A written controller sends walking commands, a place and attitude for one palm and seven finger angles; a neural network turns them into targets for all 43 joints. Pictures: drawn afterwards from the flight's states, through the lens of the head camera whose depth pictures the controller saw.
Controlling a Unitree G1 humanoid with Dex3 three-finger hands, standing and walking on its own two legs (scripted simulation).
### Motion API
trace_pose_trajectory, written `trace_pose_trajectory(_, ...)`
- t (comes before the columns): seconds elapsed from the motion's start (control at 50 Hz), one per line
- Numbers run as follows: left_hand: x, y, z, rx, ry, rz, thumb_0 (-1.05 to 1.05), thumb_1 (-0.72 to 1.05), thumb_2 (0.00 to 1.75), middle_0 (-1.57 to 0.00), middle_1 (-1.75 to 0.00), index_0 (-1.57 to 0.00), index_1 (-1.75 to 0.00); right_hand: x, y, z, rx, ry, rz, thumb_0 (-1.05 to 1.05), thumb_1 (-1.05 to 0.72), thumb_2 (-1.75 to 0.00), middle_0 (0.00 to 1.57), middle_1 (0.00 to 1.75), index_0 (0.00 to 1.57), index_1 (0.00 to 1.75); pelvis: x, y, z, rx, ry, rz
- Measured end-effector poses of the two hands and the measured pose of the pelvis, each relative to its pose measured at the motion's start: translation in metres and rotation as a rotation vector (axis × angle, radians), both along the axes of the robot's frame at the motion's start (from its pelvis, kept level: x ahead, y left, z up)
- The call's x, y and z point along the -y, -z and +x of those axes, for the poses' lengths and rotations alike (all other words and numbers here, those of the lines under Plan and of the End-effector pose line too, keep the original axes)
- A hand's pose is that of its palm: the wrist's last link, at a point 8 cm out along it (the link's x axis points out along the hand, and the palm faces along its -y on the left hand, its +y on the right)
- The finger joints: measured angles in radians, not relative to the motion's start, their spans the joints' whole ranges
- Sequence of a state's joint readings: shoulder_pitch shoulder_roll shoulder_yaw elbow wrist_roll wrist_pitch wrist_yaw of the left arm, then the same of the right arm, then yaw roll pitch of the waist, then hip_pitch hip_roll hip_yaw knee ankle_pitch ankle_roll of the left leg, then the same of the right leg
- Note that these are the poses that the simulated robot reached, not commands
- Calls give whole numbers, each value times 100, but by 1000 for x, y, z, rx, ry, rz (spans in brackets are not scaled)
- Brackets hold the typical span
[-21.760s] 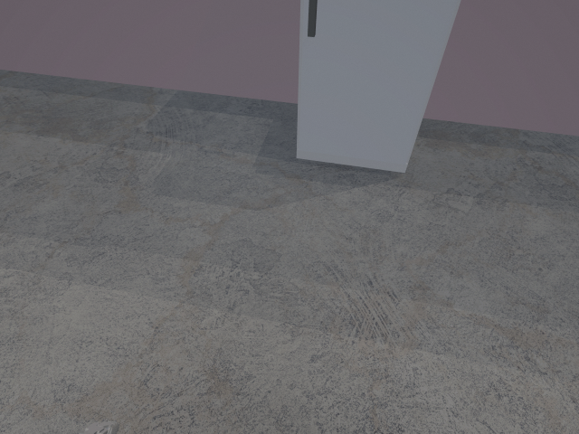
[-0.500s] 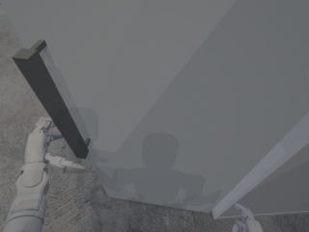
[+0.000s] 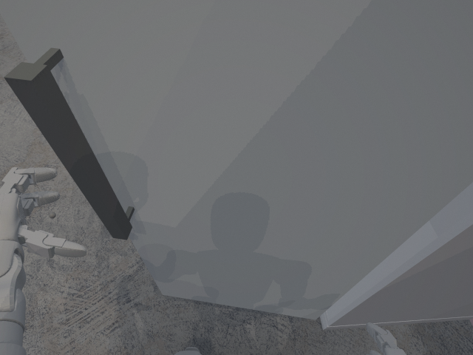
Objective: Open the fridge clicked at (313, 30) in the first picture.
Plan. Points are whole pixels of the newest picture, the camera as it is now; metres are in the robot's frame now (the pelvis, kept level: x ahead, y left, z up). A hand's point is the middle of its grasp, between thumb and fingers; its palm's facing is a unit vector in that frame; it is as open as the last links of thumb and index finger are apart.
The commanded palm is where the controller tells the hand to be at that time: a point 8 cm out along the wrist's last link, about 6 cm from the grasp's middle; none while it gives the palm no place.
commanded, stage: slip the hand off the handle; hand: left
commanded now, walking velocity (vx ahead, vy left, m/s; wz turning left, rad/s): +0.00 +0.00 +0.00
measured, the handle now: (96, 166) +0.35 +0.24 +0.14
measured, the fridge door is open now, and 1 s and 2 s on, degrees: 78 78 78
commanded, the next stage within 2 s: draw the hand back to the body in 0.66 s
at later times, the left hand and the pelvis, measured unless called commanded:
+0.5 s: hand (26, 267) +0.23 +0.33 +0.05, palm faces +0.32 -0.89 -0.32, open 14.6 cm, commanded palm +0.19 +0.37 +0.07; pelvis +0.00 +0.00 +0.00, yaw +1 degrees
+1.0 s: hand (16, 277) +0.20 +0.31 +0.08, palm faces +0.09 -0.99 -0.13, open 14.6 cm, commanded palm +0.16 +0.36 +0.10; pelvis +0.00 +0.00 +0.00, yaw +1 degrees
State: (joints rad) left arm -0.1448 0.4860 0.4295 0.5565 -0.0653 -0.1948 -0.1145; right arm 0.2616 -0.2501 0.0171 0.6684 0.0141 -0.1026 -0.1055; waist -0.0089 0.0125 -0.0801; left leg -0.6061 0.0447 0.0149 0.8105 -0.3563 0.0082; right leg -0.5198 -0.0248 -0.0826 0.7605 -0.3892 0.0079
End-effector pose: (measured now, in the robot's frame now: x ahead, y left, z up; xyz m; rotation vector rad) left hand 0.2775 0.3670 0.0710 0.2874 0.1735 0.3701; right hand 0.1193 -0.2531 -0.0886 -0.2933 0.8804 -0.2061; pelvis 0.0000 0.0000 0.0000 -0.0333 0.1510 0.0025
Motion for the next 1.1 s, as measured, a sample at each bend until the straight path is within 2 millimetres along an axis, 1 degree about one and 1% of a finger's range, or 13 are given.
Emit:
trace_pose_trajectory(0.1, -8, 1, -6, -25, 22, -2, -1, -54, 20, -25, -115, -26, -115, 5, 2, -12, -21, 23, 4, 1, -91, -90, 20, 30, 20, 30, 0, 1, 0, -11, 7, -3)
trace_pose_trajectory(0.18, -7, 4, -22, -26, 36, -1, -1, -54, 20, -25, -115, -26, -115, 8, 2, -16, -18, 35, 4, 1, -91, -90, 20, 30, 20, 30, -2, 2, 1, -13, 13, -2)
trace_pose_trajectory(0.24, -8, 7, -36, -20, 25, -2, -1, -54, 20, -25, -115, -26, -115, 7, 1, -14, -6, 32, 1, 1, -91, -90, 20, 30, 20, 30, -3, 2, 1, -11, 12, -3)
trace_pose_trajectory(0.36, -8, 9, -63, -11, 6, 6, -1, -54, 20, -25, -115, -26, -115, 1, -3, 3, 49, 2, -4, 2, -91, -90, 20, 30, 20, 30, -4, 3, 0, 0, 0, -7)
trace_pose_trajectory(0.46, -3, 5, -79, -3, 17, 10, -1, -54, 20, -25, -115, -26, -115, -11, -8, 26, 125, -39, 9, 2, -91, -90, 20, 30, 20, 30, -5, 3, -1, 11, -9, -7)
trace_pose_trajectory(0.58, -3, 5, -96, -27, 1, 6, -1, -54, 20, -25, -115, -26, -115, -24, -16, 48, 204, -84, 35, 1, -91, -90, 20, 30, 20, 30, -4, 3, -1, 18, -15, -7)
trace_pose_trajectory(0.66, -1, 2, -111, -35, 0, 14, -1, -54, 20, -25, -115, -26, -115, -28, -20, 56, 237, -104, 44, 1, -91, -90, 20, 30, 20, 30, -3, 4, 0, 21, -18, -8)
trace_pose_trajectory(0.76, -3, 4, -126, -46, -17, 13, -1, -54, 20, -26, -115, -26, -115, -27, -19, 57, 239, -120, 35, 1, -91, -90, 20, 30, 20, 30, -1, 5, -1, 21, -28, -11)
trace_pose_trajectory(0.8, -6, 5, -128, -46, -24, 13, -1, -54, 20, -26, -115, -26, -115, -25, -16, 56, 229, -125, 25, 1, -91, -90, 20, 30, 20, 30, -1, 6, -2, 19, -34, -12)
trace_pose_trajectory(0.84, -5, 5, -126, -7, -2, -44, -1, -54, 20, -25, -115, -26, -115, -23, -14, 53, 223, -123, 17, 1, -91, -90, 20, 30, 20, 30, 0, 7, -3, 21, -40, -16)
trace_pose_trajectory(0.92, 3, -5, -113, 80, 126, -123, -1, -54, 20, -25, -115, -26, -115, -18, -14, 47, 228, -108, 0, 2, -91, -90, 20, 30, 20, 30, 0, 7, -3, 34, -40, -21)
trace_pose_trajectory(1.02, 6, -23, -98, 120, 309, -170, -1, -54, 20, -25, -115, -26, -115, -14, -27, 43, 300, -74, 8, 2, -91, -90, 20, 30, 20, 30, -1, 3, -1, 55, -21, -21)
trace_pose_trajectory(1.1, 1, -35, -99, 123, 355, -196, -1, -54, 20, -25, -115, -26, -115, -12, -41, 41, 375, -63, 16, 2, -91, -90, 20, 30, 20, 30, -3, 1, 0, 65, -5, -19)
